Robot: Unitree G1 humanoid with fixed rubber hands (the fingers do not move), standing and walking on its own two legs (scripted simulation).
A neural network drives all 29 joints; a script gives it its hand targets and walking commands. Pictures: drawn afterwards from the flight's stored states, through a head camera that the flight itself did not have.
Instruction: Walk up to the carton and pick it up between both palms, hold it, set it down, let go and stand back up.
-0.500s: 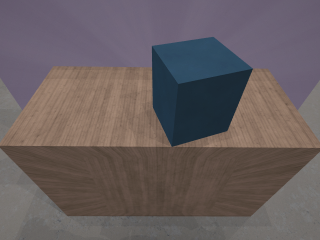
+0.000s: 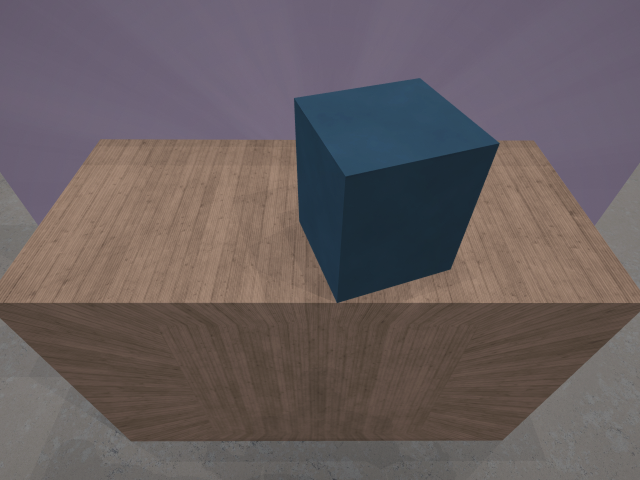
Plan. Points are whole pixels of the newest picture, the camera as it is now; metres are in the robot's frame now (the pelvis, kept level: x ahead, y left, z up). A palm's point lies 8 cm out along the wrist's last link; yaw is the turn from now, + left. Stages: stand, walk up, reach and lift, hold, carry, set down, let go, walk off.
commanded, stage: walk up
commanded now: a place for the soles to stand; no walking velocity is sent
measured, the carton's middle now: (378, 190) +0.54 -0.07 +0.08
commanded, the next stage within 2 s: none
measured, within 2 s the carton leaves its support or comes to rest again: neither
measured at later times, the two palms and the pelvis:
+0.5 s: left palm out of the picture +0.08 +0.32 -0.09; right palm out of the picture +0.06 -0.32 -0.10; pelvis +0.01 +0.00 +0.00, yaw +1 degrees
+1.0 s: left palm out of the picture +0.09 +0.26 -0.11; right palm out of the picture +0.07 -0.38 -0.08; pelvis +0.01 -0.05 +0.00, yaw +1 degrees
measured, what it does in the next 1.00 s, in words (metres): stands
